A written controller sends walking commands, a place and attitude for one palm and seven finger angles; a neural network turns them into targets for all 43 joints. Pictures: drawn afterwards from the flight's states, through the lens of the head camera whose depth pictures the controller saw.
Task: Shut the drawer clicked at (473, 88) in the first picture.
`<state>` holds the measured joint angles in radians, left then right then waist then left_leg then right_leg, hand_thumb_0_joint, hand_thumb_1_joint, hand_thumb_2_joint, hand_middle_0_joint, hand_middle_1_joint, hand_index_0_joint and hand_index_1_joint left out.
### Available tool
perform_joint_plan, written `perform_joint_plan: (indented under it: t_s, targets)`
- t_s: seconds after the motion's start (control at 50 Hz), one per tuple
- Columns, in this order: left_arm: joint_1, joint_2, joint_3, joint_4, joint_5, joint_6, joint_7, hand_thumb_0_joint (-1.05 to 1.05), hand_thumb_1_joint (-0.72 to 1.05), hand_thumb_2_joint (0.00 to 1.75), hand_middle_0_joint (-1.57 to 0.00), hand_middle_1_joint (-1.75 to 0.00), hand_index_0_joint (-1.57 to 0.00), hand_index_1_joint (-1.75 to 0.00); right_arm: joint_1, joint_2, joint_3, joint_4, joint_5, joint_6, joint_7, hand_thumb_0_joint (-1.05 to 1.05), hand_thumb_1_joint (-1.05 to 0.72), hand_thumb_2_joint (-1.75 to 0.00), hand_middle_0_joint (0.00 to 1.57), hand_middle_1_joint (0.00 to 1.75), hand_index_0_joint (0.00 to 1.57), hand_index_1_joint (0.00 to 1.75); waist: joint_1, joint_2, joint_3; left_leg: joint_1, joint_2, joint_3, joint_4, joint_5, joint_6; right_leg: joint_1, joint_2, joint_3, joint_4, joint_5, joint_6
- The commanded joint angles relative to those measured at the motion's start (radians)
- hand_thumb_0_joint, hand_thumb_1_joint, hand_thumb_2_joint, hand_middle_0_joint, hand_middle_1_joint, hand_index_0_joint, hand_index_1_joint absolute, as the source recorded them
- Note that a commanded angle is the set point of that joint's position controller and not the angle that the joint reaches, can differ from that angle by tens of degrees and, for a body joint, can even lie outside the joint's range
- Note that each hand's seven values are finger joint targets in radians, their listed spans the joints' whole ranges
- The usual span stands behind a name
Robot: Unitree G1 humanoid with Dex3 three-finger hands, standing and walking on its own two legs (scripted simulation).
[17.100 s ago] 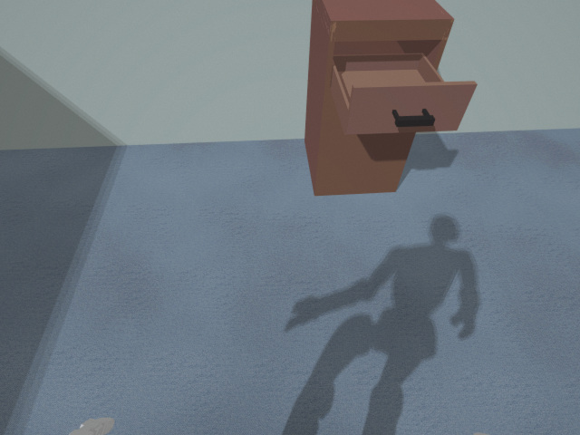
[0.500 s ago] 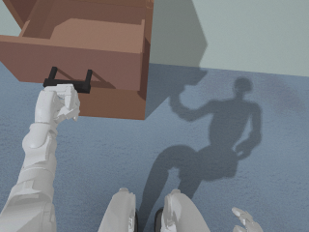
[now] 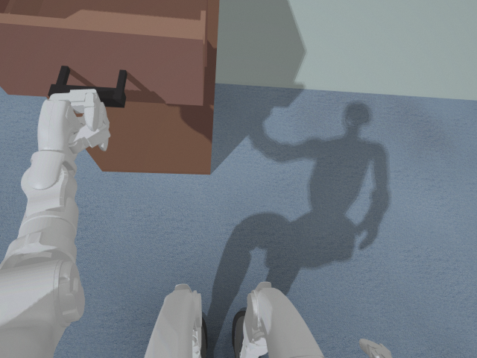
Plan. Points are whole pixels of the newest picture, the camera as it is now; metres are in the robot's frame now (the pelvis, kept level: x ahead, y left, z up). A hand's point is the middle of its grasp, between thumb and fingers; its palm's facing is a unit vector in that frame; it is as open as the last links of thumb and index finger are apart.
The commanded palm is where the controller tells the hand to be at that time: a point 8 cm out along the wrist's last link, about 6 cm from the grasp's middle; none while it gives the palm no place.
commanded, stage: push the drawer shut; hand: left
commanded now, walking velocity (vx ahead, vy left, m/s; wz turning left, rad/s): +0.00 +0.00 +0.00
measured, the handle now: (91, 85) +0.55 +0.24 +0.03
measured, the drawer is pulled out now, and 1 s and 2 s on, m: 0.11 0.00 0.00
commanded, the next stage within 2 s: pull the fist back off the drawer in 1.16 s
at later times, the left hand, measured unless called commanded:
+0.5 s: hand (111, 94) +0.53 +0.20 +0.03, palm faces +0.01 -1.00 -0.04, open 3.3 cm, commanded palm +0.54 +0.23 +0.03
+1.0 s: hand (109, 70) +0.59 +0.21 +0.03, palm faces +0.00 -1.00 -0.03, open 3.2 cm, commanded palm +0.61 +0.21 +0.03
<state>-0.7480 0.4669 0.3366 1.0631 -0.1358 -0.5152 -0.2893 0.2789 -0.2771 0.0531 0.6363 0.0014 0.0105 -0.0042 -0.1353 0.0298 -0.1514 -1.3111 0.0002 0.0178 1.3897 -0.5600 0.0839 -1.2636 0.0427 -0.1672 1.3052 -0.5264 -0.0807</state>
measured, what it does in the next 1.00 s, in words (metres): stands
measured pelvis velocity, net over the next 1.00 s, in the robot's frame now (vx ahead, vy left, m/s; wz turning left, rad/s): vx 0.00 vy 0.00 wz -0.05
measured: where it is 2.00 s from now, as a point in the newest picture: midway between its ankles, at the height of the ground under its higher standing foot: outside the picture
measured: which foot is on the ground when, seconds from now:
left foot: down 0.00-1.00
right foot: down 0.00-1.00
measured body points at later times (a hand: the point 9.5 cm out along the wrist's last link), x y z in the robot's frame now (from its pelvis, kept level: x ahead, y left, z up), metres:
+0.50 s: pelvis +0.00 +0.00 -0.01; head +0.18 +0.04 +0.40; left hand +0.53 +0.26 +0.03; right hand +0.02 -0.27 -0.11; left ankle +0.04 +0.07 -0.60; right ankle +0.04 -0.08 -0.60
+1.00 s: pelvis +0.00 +0.00 -0.02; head +0.21 +0.05 +0.37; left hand +0.58 +0.27 +0.03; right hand -0.03 -0.26 -0.11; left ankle +0.04 +0.07 -0.60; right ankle +0.04 -0.08 -0.60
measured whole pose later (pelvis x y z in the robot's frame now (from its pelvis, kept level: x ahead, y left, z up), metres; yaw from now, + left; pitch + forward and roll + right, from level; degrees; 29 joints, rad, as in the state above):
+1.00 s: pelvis +0.00 +0.00 -0.02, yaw -3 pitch +34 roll -8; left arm -1.19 0.76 0.43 1.29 0.01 -0.37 -0.28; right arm 0.37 -0.27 0.12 0.62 -0.04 0.05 0.02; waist -0.28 0.04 -0.11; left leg -1.51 0.03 -0.02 1.48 -0.57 0.08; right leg -1.44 0.07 -0.21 1.34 -0.52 -0.08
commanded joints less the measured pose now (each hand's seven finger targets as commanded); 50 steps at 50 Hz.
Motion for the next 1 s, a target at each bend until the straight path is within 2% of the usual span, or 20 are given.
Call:
perform_joint_plan:
  t_s: [0.0, 0.04, 0.06, 0.12, 0.16, 0.24, 0.38, 0.42, 0.46, 0.52, 0.58, 0.6, 0.68, 0.72, 0.76, 0.78, 0.82, 0.92, 0.94, 0.98]
  targets:
    - [-0.521, 0.267, 0.060, -0.198, -0.019, -0.070, 0.028, 0.00, 0.90, 0.90, -1.40, -1.60, -1.40, -1.60, 0.154, -0.198, -0.062, -0.051, -0.008, -0.011, -0.014, 0.00, -0.90, -0.90, 0.20, 0.30, 0.20, 0.30, -0.051, 0.147, -0.516, 0.432, 0.023, -0.161, -0.180, 0.274, -0.050, 0.157, 0.013, 0.147, -0.160, 0.143, 0.042]
    - [-0.563, 0.240, 0.032, -0.205, -0.013, -0.069, 0.030, 0.00, 0.90, 0.90, -1.40, -1.60, -1.40, -1.60, 0.157, -0.195, -0.062, -0.051, -0.010, -0.009, -0.010, 0.00, -0.90, -0.90, 0.20, 0.30, 0.20, 0.30, -0.065, 0.178, -0.522, 0.442, 0.024, -0.164, -0.177, 0.272, -0.049, 0.139, 0.011, 0.146, -0.159, 0.140, 0.042]
    - [-0.558, 0.271, 0.058, -0.190, -0.010, -0.068, 0.034, 0.00, 0.90, 0.90, -1.40, -1.60, -1.40, -1.60, 0.166, -0.200, -0.063, -0.046, -0.012, -0.006, -0.011, 0.00, -0.90, -0.90, 0.20, 0.30, 0.20, 0.30, -0.062, 0.154, -0.526, 0.438, 0.026, -0.166, -0.174, 0.281, -0.049, 0.149, 0.013, 0.145, -0.159, 0.148, 0.042]
    - [-0.570, 0.310, 0.082, -0.171, -0.001, -0.063, 0.033, 0.00, 0.90, 0.90, -1.40, -1.60, -1.40, -1.60, 0.176, -0.203, -0.060, -0.048, -0.015, 0.001, -0.008, 0.00, -0.90, -0.90, 0.20, 0.30, 0.20, 0.30, -0.062, 0.180, -0.543, 0.437, 0.028, -0.164, -0.164, 0.304, -0.050, 0.145, 0.015, 0.145, -0.152, 0.158, 0.041]
    - [-0.601, 0.289, 0.060, -0.164, 0.003, -0.058, 0.033, 0.00, 0.90, 0.90, -1.40, -1.60, -1.40, -1.60, 0.180, -0.201, -0.059, -0.045, -0.015, 0.006, -0.007, 0.00, -0.90, -0.90, 0.20, 0.30, 0.20, 0.30, -0.081, 0.167, -0.523, 0.430, 0.030, -0.167, -0.164, 0.290, -0.047, 0.136, 0.017, 0.145, -0.159, 0.152, 0.043]
    - [-0.634, 0.323, 0.078, -0.152, 0.012, -0.051, 0.039, 0.00, 0.90, 0.90, -1.40, -1.60, -1.40, -1.60, 0.198, -0.207, -0.056, -0.042, -0.020, 0.012, -0.004, 0.00, -0.90, -0.90, 0.20, 0.30, 0.20, 0.30, -0.080, 0.203, -0.559, 0.453, 0.033, -0.178, -0.157, 0.320, -0.050, 0.120, 0.018, 0.140, -0.146, 0.164, 0.041]
    - [-0.732, 0.331, 0.063, -0.117, 0.036, -0.033, 0.056, 0.00, 0.90, 0.90, -1.40, -1.60, -1.40, -1.60, 0.224, -0.211, -0.051, -0.033, -0.028, 0.017, -0.001, 0.00, -0.90, -0.90, 0.20, 0.30, 0.20, 0.30, -0.121, 0.209, -0.543, 0.426, 0.036, -0.186, -0.141, 0.309, -0.042, 0.086, 0.019, 0.140, -0.144, 0.156, 0.044]
    - [-0.756, 0.384, 0.092, -0.106, 0.044, -0.028, 0.060, 0.00, 0.90, 0.90, -1.40, -1.60, -1.40, -1.60, 0.236, -0.217, -0.049, -0.025, -0.031, 0.020, -0.002, 0.00, -0.90, -0.90, 0.20, 0.30, 0.20, 0.30, -0.124, 0.218, -0.553, 0.426, 0.040, -0.188, -0.133, 0.322, -0.044, 0.086, 0.020, 0.139, -0.142, 0.164, 0.044]
    - [-0.764, 0.387, 0.084, -0.073, 0.051, -0.013, 0.055, 0.00, 0.90, 0.90, -1.40, -1.60, -1.40, -1.60, 0.240, -0.214, -0.043, -0.030, -0.030, 0.022, -0.001, 0.00, -0.90, -0.90, 0.20, 0.30, 0.20, 0.30, -0.133, 0.204, -0.540, 0.376, 0.038, -0.173, -0.121, 0.305, -0.037, 0.106, 0.021, 0.148, -0.148, 0.157, 0.046]
    - [-0.797, 0.449, 0.118, -0.080, 0.060, -0.008, 0.052, 0.00, 0.90, 0.90, -1.40, -1.60, -1.40, -1.60, 0.252, -0.219, -0.038, -0.031, -0.034, 0.023, -0.001, 0.00, -0.90, -0.90, 0.20, 0.30, 0.20, 0.30, -0.125, 0.253, -0.567, 0.394, 0.040, -0.180, -0.116, 0.336, -0.041, 0.100, 0.022, 0.142, -0.134, 0.171, 0.042]
    - [-0.816, 0.429, 0.101, -0.065, 0.060, 0.006, 0.046, 0.00, 0.90, 0.90, -1.40, -1.60, -1.40, -1.60, 0.263, -0.218, -0.036, -0.031, -0.036, 0.024, 0.002, 0.00, -0.90, -0.90, 0.20, 0.30, 0.20, 0.30, -0.145, 0.258, -0.583, 0.407, 0.043, -0.186, -0.105, 0.362, -0.039, 0.082, 0.024, 0.138, -0.129, 0.188, 0.044]
    - [-0.819, 0.479, 0.134, -0.065, 0.064, 0.008, 0.049, 0.00, 0.90, 0.90, -1.40, -1.60, -1.40, -1.60, 0.269, -0.225, -0.035, -0.030, -0.037, 0.029, 0.000, 0.00, -0.90, -0.90, 0.20, 0.30, 0.20, 0.30, -0.137, 0.263, -0.580, 0.403, 0.046, -0.187, -0.104, 0.367, -0.041, 0.082, 0.024, 0.135, -0.126, 0.190, 0.044]
    - [-0.848, 0.503, 0.135, -0.034, 0.072, 0.032, 0.040, 0.00, 0.90, 0.90, -1.40, -1.60, -1.40, -1.60, 0.281, -0.222, -0.024, -0.035, -0.038, 0.031, 0.001, 0.00, -0.90, -0.90, 0.20, 0.30, 0.20, 0.30, -0.154, 0.251, -0.565, 0.354, 0.046, -0.180, -0.093, 0.362, -0.032, 0.101, 0.026, 0.140, -0.129, 0.193, 0.047]
    - [-0.857, 0.520, 0.137, -0.052, 0.083, 0.036, 0.040, 0.00, 0.90, 0.90, -1.40, -1.60, -1.40, -1.60, 0.286, -0.224, -0.025, -0.039, -0.039, 0.035, 0.002, 0.00, -0.90, -0.90, 0.20, 0.30, 0.20, 0.30, -0.144, 0.306, -0.601, 0.388, 0.048, -0.184, -0.093, 0.387, -0.039, 0.089, 0.025, 0.136, -0.121, 0.202, 0.044]
    - [-0.882, 0.522, 0.134, -0.034, 0.085, 0.050, 0.043, 0.00, 0.90, 0.90, -1.40, -1.60, -1.40, -1.60, 0.297, -0.228, -0.022, -0.034, -0.040, 0.038, 0.002, 0.00, -0.90, -0.90, 0.20, 0.30, 0.20, 0.30, -0.165, 0.265, -0.569, 0.374, 0.053, -0.190, -0.089, 0.369, -0.036, 0.072, 0.027, 0.132, -0.126, 0.192, 0.049]
    - [-0.912, 0.501, 0.113, -0.034, 0.087, 0.050, 0.043, 0.00, 0.90, 0.90, -1.40, -1.60, -1.40, -1.60, 0.300, -0.225, -0.020, -0.031, -0.042, 0.035, 0.003, 0.00, -0.90, -0.90, 0.20, 0.30, 0.20, 0.30, -0.178, 0.283, -0.568, 0.378, 0.053, -0.196, -0.087, 0.373, -0.034, 0.051, 0.027, 0.130, -0.122, 0.193, 0.048]
    - [-0.927, 0.562, 0.145, -0.032, 0.099, 0.058, 0.046, 0.00, 0.90, 0.90, -1.40, -1.60, -1.40, -1.60, 0.313, -0.232, -0.017, -0.030, -0.044, 0.037, 0.001, 0.00, -0.90, -0.90, 0.20, 0.30, 0.20, 0.30, -0.172, 0.295, -0.594, 0.376, 0.054, -0.197, -0.078, 0.388, -0.036, 0.060, 0.027, 0.128, -0.113, 0.201, 0.048]
    - [-1.009, 0.528, 0.104, -0.056, 0.112, 0.074, 0.048, 0.00, 0.90, 0.90, -1.40, -1.60, -1.40, -1.60, 0.332, -0.231, -0.017, -0.023, -0.048, 0.037, 0.006, 0.00, -0.90, -0.90, 0.20, 0.30, 0.20, 0.30, -0.202, 0.338, -0.611, 0.427, 0.062, -0.219, -0.071, 0.413, -0.039, 0.003, 0.029, 0.117, -0.107, 0.207, 0.049]
    - [-1.008, 0.550, 0.124, -0.036, 0.115, 0.079, 0.051, 0.00, 0.90, 0.90, -1.40, -1.60, -1.40, -1.60, 0.337, -0.232, -0.016, -0.020, -0.048, 0.037, 0.005, 0.00, -0.90, -0.90, 0.20, 0.30, 0.20, 0.30, -0.198, 0.335, -0.596, 0.410, 0.060, -0.217, -0.072, 0.392, -0.040, 0.003, 0.029, 0.117, -0.109, 0.197, 0.048]
    - [-1.060, 0.535, 0.090, -0.026, 0.123, 0.088, 0.057, 0.00, 0.90, 0.90, -1.40, -1.60, -1.40, -1.60, 0.342, -0.232, -0.010, -0.011, -0.049, 0.034, 0.003, 0.00, -0.90, -0.90, 0.20, 0.30, 0.20, 0.30, -0.223, 0.353, -0.563, 0.405, 0.062, -0.227, -0.076, 0.358, -0.038, -0.035, 0.028, 0.114, -0.108, 0.177, 0.047]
